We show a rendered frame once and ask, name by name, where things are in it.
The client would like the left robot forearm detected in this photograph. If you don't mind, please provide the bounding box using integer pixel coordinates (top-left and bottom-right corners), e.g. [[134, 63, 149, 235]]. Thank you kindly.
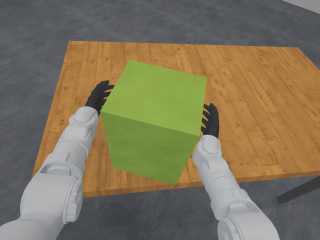
[[20, 106, 99, 215]]

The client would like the right robot upper arm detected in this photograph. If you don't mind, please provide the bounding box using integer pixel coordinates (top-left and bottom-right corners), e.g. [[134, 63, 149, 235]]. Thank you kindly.
[[217, 212, 279, 240]]

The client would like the left robot hand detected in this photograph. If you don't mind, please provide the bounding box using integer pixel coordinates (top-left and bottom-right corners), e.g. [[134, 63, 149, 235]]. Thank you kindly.
[[85, 80, 115, 116]]

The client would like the table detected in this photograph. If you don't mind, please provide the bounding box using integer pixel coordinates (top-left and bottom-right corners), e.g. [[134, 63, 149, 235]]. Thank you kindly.
[[31, 40, 320, 204]]

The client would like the right robot forearm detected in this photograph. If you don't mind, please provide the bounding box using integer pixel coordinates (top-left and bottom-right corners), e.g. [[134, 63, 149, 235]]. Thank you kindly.
[[192, 135, 280, 240]]

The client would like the left robot upper arm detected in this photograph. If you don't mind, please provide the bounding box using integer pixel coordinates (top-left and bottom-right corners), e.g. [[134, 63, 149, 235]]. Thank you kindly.
[[0, 173, 83, 240]]

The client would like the right robot hand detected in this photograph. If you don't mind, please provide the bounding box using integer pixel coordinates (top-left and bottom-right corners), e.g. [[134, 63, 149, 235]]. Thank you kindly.
[[200, 103, 219, 139]]

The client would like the carton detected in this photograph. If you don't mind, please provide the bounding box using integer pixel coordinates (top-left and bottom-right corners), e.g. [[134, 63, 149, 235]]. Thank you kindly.
[[100, 60, 207, 185]]

